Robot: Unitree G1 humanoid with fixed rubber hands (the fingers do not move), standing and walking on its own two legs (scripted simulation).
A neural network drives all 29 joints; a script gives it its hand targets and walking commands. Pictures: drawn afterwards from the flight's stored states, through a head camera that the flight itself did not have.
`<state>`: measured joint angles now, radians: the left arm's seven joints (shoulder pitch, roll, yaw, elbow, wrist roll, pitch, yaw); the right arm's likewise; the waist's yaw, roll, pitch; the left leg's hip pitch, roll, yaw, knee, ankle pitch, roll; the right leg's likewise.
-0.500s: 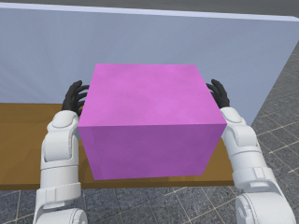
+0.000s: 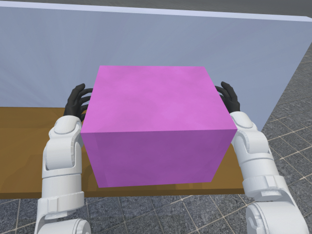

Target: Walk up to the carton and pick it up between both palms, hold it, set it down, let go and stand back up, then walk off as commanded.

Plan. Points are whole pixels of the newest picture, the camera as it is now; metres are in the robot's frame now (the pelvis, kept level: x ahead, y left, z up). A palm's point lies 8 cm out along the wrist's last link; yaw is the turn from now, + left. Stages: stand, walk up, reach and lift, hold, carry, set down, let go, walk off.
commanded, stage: hold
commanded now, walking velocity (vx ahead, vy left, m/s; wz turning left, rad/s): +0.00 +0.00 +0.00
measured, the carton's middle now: (154, 123) +0.37 -0.01 +0.14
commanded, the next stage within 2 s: none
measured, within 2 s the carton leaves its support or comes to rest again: neither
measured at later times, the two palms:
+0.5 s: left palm (74, 117) +0.35 +0.19 +0.18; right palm (230, 113) +0.36 -0.20 +0.19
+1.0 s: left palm (74, 117) +0.35 +0.19 +0.18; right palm (229, 111) +0.36 -0.19 +0.19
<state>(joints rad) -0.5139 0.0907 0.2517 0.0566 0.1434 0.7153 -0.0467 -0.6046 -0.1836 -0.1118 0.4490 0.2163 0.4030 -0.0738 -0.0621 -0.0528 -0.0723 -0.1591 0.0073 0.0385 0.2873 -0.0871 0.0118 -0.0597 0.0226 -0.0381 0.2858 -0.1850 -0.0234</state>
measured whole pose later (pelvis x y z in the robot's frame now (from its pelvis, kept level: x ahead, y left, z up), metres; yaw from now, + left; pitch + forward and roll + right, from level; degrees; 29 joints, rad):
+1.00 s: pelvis +0.00 +0.00 +0.00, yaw +0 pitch -2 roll +0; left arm -0.51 0.09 0.26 0.06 0.14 0.71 -0.05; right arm -0.60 -0.18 -0.11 0.44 0.22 0.41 -0.08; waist -0.06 -0.05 -0.07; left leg -0.16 0.01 0.04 0.29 -0.09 0.01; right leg -0.06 0.03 -0.04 0.29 -0.19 -0.02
